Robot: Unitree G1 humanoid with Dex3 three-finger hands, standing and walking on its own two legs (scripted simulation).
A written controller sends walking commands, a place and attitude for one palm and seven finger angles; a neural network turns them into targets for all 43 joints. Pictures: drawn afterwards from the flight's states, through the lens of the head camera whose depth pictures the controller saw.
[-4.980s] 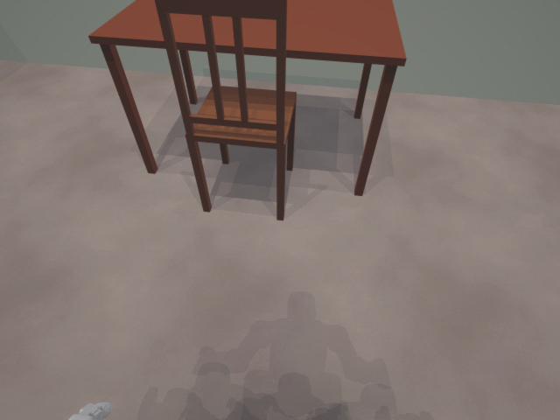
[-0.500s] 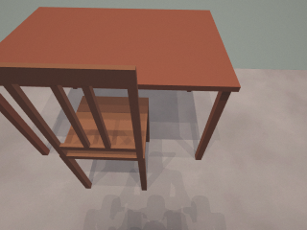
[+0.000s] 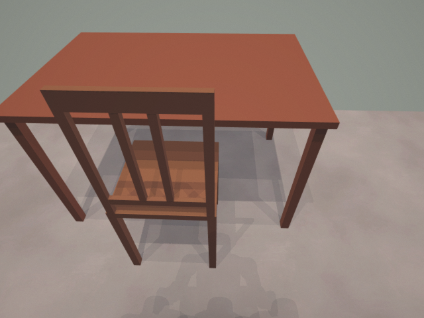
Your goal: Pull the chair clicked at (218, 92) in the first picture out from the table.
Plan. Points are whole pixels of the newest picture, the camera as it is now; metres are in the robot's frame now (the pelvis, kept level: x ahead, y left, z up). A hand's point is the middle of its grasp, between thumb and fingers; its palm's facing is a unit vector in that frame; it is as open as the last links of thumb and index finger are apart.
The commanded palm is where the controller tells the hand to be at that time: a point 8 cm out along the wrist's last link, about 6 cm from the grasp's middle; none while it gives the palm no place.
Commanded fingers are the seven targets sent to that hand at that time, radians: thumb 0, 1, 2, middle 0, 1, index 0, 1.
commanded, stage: come to a stop and stand still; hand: left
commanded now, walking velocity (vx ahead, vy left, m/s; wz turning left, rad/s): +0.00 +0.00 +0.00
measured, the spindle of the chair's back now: (131, 162) +0.52 +0.27 -0.05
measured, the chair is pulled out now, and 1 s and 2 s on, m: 0.00 0.00 0.00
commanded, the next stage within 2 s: look again from close up in 0.40 s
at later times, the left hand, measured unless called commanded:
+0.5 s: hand out of the picture -0.04 +0.17 -0.16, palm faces +0.07 -0.98 -0.18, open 7.4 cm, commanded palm none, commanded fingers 0.00 0.90 0.90 -0.20 -0.30 -0.20 -0.30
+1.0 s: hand out of the picture +0.03 +0.16 -0.16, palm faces +0.06 -0.98 -0.21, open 7.4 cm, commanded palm none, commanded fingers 0.00 0.90 0.90 -0.20 -0.30 -0.20 -0.30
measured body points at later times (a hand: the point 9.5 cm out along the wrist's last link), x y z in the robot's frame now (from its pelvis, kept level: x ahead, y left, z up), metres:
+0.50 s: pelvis -0.02 +0.01 +0.01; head -0.02 +0.00 +0.46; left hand -0.04 +0.23 -0.15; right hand -0.01 -0.22 -0.16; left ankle +0.01 +0.10 -0.73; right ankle +0.08 -0.14 -0.73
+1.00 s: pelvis +0.03 -0.01 +0.01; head +0.04 -0.02 +0.46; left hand +0.03 +0.22 -0.14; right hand +0.04 -0.23 -0.15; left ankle +0.01 +0.10 -0.73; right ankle +0.08 -0.14 -0.73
